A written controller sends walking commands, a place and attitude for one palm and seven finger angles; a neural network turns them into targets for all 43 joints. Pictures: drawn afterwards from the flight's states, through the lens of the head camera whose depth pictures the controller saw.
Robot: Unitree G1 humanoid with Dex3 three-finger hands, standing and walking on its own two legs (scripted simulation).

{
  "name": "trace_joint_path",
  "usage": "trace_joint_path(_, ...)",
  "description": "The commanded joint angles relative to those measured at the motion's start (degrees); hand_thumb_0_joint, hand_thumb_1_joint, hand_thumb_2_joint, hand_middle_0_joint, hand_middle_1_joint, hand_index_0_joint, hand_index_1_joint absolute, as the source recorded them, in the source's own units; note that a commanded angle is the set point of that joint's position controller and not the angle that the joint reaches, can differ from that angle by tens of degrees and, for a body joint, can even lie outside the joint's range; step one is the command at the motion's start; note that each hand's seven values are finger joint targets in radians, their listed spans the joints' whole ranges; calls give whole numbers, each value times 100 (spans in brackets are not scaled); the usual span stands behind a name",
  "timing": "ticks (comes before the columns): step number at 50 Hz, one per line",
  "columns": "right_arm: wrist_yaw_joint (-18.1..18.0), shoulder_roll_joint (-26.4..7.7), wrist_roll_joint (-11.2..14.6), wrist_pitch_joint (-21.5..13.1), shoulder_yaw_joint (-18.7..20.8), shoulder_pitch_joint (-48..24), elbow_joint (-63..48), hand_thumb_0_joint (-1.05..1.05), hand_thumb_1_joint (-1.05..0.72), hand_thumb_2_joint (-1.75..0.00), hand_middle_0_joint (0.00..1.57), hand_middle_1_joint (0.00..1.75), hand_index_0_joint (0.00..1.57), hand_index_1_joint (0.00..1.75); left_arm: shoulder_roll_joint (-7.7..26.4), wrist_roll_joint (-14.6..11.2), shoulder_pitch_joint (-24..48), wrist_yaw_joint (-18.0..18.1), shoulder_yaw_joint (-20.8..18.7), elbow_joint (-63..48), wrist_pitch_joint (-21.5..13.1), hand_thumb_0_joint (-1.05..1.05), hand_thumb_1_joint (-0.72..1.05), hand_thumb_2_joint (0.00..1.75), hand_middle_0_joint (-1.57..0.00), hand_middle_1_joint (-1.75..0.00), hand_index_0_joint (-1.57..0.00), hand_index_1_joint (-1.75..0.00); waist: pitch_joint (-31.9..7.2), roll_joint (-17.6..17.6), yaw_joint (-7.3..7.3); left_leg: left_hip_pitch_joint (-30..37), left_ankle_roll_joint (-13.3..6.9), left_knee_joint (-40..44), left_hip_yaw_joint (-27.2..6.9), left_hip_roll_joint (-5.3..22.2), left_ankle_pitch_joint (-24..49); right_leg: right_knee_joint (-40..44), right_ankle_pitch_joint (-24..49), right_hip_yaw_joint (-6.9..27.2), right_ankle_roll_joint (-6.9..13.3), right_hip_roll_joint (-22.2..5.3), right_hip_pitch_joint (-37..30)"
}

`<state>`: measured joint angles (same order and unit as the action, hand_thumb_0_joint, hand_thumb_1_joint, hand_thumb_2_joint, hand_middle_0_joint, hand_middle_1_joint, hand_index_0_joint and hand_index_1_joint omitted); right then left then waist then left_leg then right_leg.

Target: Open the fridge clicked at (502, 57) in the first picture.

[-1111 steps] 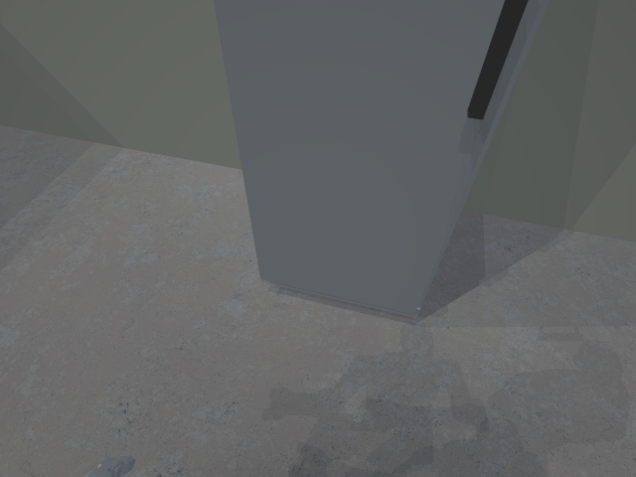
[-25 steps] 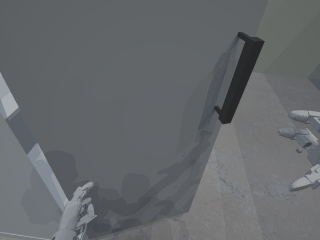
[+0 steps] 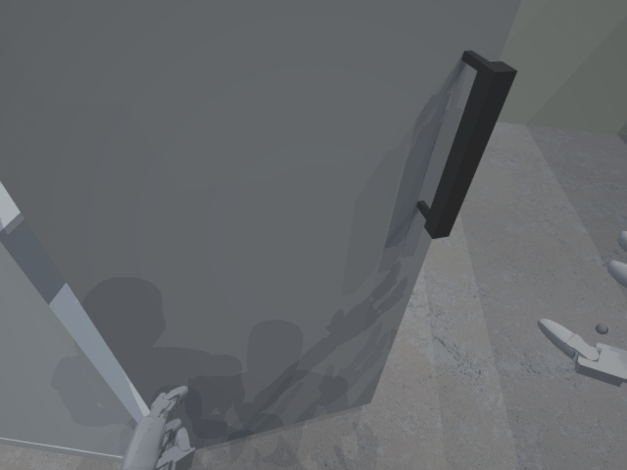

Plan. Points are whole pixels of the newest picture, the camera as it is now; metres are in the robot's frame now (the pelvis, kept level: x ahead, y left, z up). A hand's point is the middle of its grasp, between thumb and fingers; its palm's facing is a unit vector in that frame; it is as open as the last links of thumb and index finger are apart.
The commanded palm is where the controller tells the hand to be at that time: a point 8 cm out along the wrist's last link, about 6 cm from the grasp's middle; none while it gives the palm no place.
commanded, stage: draw the hand back to the body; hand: right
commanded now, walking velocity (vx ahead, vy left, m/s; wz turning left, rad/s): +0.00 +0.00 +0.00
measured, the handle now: (452, 153) +0.44 -0.17 +0.22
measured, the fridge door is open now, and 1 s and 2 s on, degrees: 68 68 68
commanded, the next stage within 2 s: step back with the hand held close in 0.66 s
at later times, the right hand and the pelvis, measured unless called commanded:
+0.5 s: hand (607, 359) +0.19 -0.27 +0.16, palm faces +0.50 +0.79 -0.35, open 7.6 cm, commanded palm +0.14 -0.29 +0.18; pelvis +0.00 +0.01 +0.00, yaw +0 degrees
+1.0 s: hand (597, 350) +0.20 -0.27 +0.16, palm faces +0.41 +0.80 -0.43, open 7.4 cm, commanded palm +0.13 -0.30 +0.18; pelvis -0.01 +0.00 +0.00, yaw +1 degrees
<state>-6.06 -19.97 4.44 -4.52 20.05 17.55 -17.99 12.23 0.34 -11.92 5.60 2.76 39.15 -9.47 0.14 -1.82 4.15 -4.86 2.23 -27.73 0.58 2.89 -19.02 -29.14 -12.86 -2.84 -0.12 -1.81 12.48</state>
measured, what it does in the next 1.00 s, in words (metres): stands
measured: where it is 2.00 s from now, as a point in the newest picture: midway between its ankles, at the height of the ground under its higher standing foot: outside the picture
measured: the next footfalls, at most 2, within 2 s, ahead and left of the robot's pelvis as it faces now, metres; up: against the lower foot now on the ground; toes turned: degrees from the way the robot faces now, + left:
left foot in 1.82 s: -0.09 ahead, +0.12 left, +0.00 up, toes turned -9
right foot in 1.96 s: -0.01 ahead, -0.12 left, +0.00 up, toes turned -3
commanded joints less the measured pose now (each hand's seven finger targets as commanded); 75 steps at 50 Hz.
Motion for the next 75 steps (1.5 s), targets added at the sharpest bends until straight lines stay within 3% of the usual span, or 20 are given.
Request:
trace_joint_path(1,-43,-1148,17,-415,644,-409,-1295,0,-43,-67,22,58,22,58,712,-11,907,36,-334,-1066,-273,0,90,90,-20,-30,-20,-30,-528,-177,36,-615,-280,557,208,-169,1237,533,800,161,165,-52,-846)
trace_joint_path(14,-62,-1127,-9,-399,642,124,-1620,0,-90,-90,20,30,20,30,692,9,922,76,-363,-1130,-218,0,90,90,-20,-30,-20,-30,-352,-298,34,-615,-266,799,184,-186,1176,557,737,87,179,-15,-955)
trace_joint_path(17,-78,-1090,-9,-379,589,55,-1622,0,-90,-90,20,30,20,30,676,7,901,95,-366,-1134,-222,0,90,90,-20,-30,-20,-30,-360,-131,-1,-656,-242,802,193,-194,1221,527,750,73,190,-1,-1004)
trace_joint_path(22,-83,-1070,-24,-352,558,-116,-1590,0,-90,-90,20,30,20,30,671,18,915,114,-346,-1108,-216,0,90,90,-20,-30,-20,-30,-259,-293,6,-665,-249,837,183,-194,1159,571,707,78,185,20,-1048)
trace_joint_path(27,-52,-1060,17,-322,591,-30,-1404,0,-90,-90,20,30,20,30,647,30,950,122,-334,-1113,-178,0,90,90,-20,-30,-20,-30,-159,13,31,-640,-220,912,173,-192,1142,610,664,64,206,23,-1002)
trace_joint_path(32,-26,-1077,8,-323,608,-31,-1564,0,-90,-90,20,30,20,30,635,35,970,106,-332,-1131,-159,0,90,90,-20,-30,-20,-30,-324,-226,53,-507,-230,887,155,-179,1333,588,834,35,200,44,-1074)
trace_joint_path(38,-24,-1080,20,-301,629,48,-1459,0,-90,-90,20,30,20,30,620,37,976,125,-339,-1132,-143,0,90,90,-20,-30,-20,-30,-187,-70,49,-555,-212,943,165,-183,1285,606,787,29,211,32,-1038)
trace_joint_path(39,-22,-1105,12,-304,587,-156,-1613,0,-90,-90,20,30,20,30,648,46,985,133,-336,-1123,-148,0,90,90,-20,-30,-20,-30,-302,-79,47,-445,-226,939,152,-177,1386,607,881,45,224,46,-1066)
trace_joint_path(40,-85,-1850,-61,-552,1259,-877,-2042,0,-90,-90,20,30,20,30,685,6,1043,60,-281,-1230,12,0,90,90,-20,-30,-20,-30,335,126,-192,-1085,-204,1288,-359,128,1991,192,640,39,290,-57,-587)
trace_joint_path(41,-29,-1336,-98,-576,869,-316,-1479,0,-90,-90,20,30,20,30,539,46,968,38,-252,-1028,136,0,90,90,-20,-30,-20,-30,239,402,-274,-1054,-239,1184,-322,287,2290,-21,616,72,273,-18,-491)
trace_joint_path(42,-7,-1204,-120,-585,775,67,-1333,0,-90,-90,20,30,20,30,561,42,903,8,-290,-1105,221,0,90,90,-20,-30,-20,-30,90,598,-235,-986,-238,1078,-351,342,2589,-125,769,79,265,-36,-438)
trace_joint_path(43,1,-1122,-127,-607,699,247,-1397,0,-90,-90,20,30,20,30,592,27,864,-18,-324,-1197,291,0,90,90,-20,-30,-20,-30,-113,448,-244,-905,-245,930,-336,396,2677,-132,938,85,262,-61,-433)
trace_joint_path(47,-55,-1235,-105,-718,878,737,-1965,0,-90,-90,20,30,20,30,658,-16,819,-8,-409,-1521,460,0,90,90,-20,-30,-20,-30,-825,-306,-207,-672,-135,347,-41,125,2570,172,2213,138,279,-257,-725)
trace_joint_path(50,-100,-1358,-67,-757,1063,1054,-2128,0,-90,-90,20,30,20,30,650,-29,811,10,-412,-1651,521,0,90,90,-20,-30,-20,-30,-1003,-302,-187,-657,-96,134,21,-28,2273,273,2476,269,309,-395,-667)
trace_joint_path(55,-154,-1443,-23,-843,1226,1203,-2248,0,-90,-90,20,30,20,30,686,-54,736,28,-448,-1735,515,0,90,90,-20,-30,-20,-30,-980,-271,-225,-615,-86,18,-20,-118,1858,470,1654,391,324,-476,-155)
trace_joint_path(60,-196,-1380,-55,-967,1219,1203,-2176,0,-90,-90,20,30,20,30,748,-65,679,25,-466,-1736,376,0,90,90,-20,-30,-20,-30,-613,-394,-287,-544,-119,77,-114,-167,892,830,-616,580,358,-449,841)
trace_joint_path(63,-219,-1367,-97,-1070,1221,1159,-2201,0,-90,-90,20,30,20,30,759,-61,645,22,-481,-1706,274,0,90,90,-20,-30,-20,-30,-497,-354,-302,-631,-149,188,-206,-173,360,844,-1420,629,378,-405,1199)
trace_joint_path(67,-245,-1332,-149,-1188,1146,932,-2364,0,-90,-90,20,30,20,30,782,-39,586,37,-498,-1635,114,0,90,90,-20,-30,-20,-30,-429,-489,-331,-884,-192,260,-205,-233,-327,904,-1826,731,343,-402,1225)
trace_joint_path(70,-271,-1362,-180,-1255,1202,878,-2343,0,-90,-90,20,30,20,30,782,-25,549,60,-501,-1562,-4,0,90,90,-20,-30,-20,-30,-465,-612,-312,-729,-200,111,-181,-334,-274,1043,-1963,886,376,-454,1379)
trace_joint_path(75,-276,-1381,-159,-1323,1201,1004,-2231,0,-90,-90,20,30,20,30,688,1,460,33,-508,-1448,-68,0,90,90,-20,-30,-20,-30,-484,-47,-327,-1327,-367,588,-606,-115,-390,463,-1439,665,244,-170,907)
